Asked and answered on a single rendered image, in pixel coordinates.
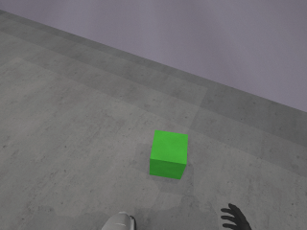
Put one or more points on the robot right hand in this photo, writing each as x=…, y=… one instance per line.
x=239, y=219

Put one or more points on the robot left thigh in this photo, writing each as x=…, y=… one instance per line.
x=119, y=222

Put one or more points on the carton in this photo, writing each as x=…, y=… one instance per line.
x=169, y=154

